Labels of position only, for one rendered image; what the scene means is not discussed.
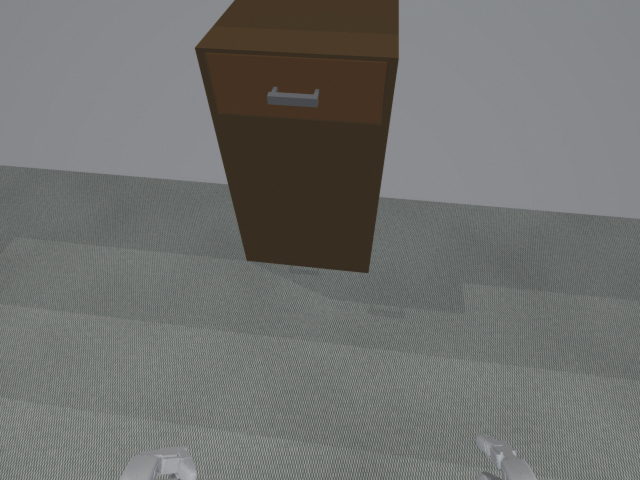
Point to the handle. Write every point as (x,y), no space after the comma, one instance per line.
(292,99)

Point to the right robot hand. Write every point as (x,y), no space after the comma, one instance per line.
(503,456)

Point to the left robot hand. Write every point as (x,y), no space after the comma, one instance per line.
(173,461)

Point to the cabinet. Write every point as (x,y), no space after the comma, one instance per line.
(305,191)

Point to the drawer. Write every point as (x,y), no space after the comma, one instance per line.
(349,90)

